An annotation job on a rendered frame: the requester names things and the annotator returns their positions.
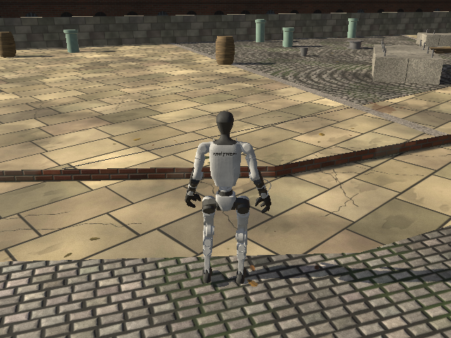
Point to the left robot shin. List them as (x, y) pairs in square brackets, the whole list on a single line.
[(207, 249)]

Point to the left robot hand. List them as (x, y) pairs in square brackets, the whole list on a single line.
[(194, 198)]

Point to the robot right forearm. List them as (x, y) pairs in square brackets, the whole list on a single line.
[(261, 186)]

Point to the right robot hand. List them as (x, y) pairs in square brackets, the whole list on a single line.
[(266, 201)]

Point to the robot left forearm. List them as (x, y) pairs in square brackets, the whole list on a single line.
[(192, 185)]

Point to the right robot upper arm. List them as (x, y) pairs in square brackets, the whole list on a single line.
[(247, 148)]

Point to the left robot upper arm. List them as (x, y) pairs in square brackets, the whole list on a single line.
[(202, 149)]

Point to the right robot thigh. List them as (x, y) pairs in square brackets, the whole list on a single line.
[(242, 206)]

